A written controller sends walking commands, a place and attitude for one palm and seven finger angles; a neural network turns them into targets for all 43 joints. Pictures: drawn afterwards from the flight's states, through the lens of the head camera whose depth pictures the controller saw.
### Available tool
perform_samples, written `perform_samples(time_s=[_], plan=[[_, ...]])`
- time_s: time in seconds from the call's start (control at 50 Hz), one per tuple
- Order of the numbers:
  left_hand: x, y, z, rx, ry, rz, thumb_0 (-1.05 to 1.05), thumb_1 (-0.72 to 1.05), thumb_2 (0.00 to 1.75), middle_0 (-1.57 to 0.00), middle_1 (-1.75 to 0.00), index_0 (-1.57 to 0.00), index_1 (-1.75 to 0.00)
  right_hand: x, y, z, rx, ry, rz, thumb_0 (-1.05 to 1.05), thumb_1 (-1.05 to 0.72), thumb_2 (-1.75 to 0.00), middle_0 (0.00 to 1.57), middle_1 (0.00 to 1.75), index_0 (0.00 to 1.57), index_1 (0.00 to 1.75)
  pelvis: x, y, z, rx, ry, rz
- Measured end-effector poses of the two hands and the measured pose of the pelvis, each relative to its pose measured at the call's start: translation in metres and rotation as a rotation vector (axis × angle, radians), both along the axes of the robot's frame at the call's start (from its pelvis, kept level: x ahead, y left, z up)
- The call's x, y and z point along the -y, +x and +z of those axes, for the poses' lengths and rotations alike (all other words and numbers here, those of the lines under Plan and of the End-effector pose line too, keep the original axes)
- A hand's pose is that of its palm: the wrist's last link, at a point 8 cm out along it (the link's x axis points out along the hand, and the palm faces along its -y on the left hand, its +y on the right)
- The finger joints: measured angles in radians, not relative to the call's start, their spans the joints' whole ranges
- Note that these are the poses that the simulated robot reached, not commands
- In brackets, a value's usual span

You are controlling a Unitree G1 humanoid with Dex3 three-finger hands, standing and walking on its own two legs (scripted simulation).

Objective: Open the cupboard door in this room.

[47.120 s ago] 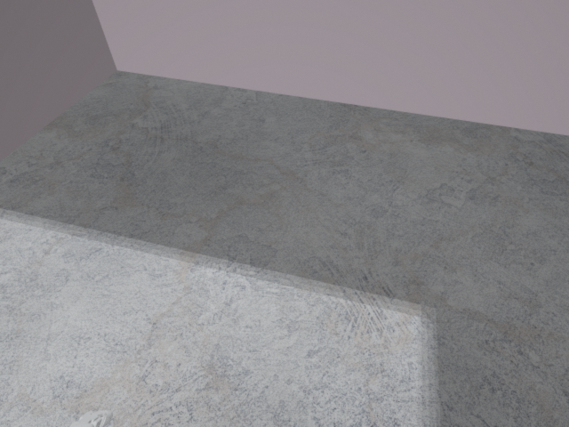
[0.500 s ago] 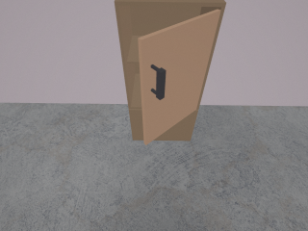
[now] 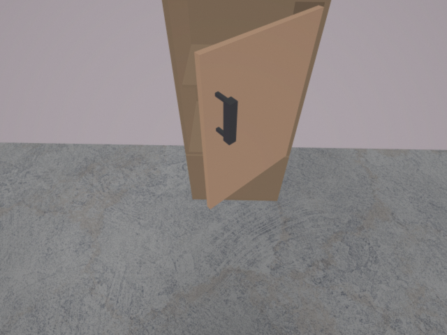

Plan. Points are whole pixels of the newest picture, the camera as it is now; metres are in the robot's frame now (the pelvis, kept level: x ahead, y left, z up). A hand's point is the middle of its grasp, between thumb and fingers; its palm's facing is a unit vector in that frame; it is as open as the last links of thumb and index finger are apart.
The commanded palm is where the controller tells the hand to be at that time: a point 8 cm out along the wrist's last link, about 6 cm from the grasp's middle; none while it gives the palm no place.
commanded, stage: look to check the result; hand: left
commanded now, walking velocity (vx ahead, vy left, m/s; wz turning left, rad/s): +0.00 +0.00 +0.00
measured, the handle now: (224, 118) +0.60 +0.03 +0.04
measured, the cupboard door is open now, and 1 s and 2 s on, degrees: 42 42 42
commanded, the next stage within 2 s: walk to a spot facing it in 0.10 s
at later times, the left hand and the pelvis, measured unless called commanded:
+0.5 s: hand out of the picture +0.01 +0.18 -0.18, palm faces -0.01 -0.98 -0.20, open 7.3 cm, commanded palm none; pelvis +0.00 +0.00 -0.01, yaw -5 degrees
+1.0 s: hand out of the picture +0.12 +0.16 -0.16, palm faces -0.31 -0.91 -0.28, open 7.3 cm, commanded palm none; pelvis -0.02 -0.02 +0.00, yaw -22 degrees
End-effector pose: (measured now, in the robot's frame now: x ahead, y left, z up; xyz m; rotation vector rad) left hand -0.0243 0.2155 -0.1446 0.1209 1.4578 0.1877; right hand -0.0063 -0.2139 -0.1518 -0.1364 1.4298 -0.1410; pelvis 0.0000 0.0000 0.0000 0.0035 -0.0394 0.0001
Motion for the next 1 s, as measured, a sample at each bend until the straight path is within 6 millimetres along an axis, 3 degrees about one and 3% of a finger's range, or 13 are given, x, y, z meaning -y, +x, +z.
perform_samples(time_s=[0.3, 0.48, 0.64, 0.78, 0.86, 1.0], plan=[[0.005, 0.017, -0.001, 0.029, -0.007, -0.007, 0.00, 0.91, 0.90, -0.20, -0.30, -0.20, -0.30, 0.006, 0.006, 0.001, 0.005, -0.012, -0.005, 0.00, -0.91, -0.90, 0.20, 0.30, 0.20, 0.30, 0.004, 0.005, 0.000, -0.001, -0.001, -0.009], [-0.012, 0.028, -0.008, -0.001, 0.003, -0.058, 0.00, 0.91, 0.90, -0.20, -0.30, -0.21, -0.30, 0.012, 0.000, 0.000, 0.030, -0.054, -0.100, 0.00, -0.91, -0.90, 0.20, 0.30, 0.20, 0.30, -0.001, 0.002, -0.007, -0.008, -0.012, -0.085], [-0.032, 0.078, -0.003, 0.059, 0.041, -0.172, 0.00, 0.91, 0.90, -0.20, -0.30, -0.20, -0.30, 0.020, -0.014, 0.002, 0.077, -0.087, -0.165, 0.00, -0.90, -0.90, 0.20, 0.30, 0.20, 0.30, -0.005, -0.007, -0.009, -0.029, 0.011, -0.183], [-0.016, 0.135, 0.011, 0.219, 0.096, -0.300, 0.00, 0.91, 0.90, -0.20, -0.30, -0.20, -0.30, 0.046, -0.034, -0.013, 0.093, -0.066, -0.231, 0.00, -0.90, -0.90, 0.20, 0.30, 0.20, 0.30, 0.015, -0.016, -0.018, -0.039, 0.025, -0.253], [-0.003, 0.144, 0.017, 0.234, 0.107, -0.344, 0.00, 0.91, 0.90, -0.20, -0.30, -0.20, -0.30, 0.063, -0.034, -0.010, 0.107, -0.079, -0.276, 0.00, -0.90, -0.90, 0.20, 0.30, 0.20, 0.30, 0.019, -0.020, -0.014, -0.025, 0.017, -0.284], [0.012, 0.150, 0.015, 0.190, 0.063, -0.425, 0.00, 0.91, 0.90, -0.20, -0.30, -0.21, -0.30, 0.075, -0.011, 0.015, 0.231, -0.124, -0.343, 0.00, -0.91, -0.90, 0.20, 0.30, 0.20, 0.30, 0.017, -0.017, -0.004, -0.035, 0.034, -0.377]])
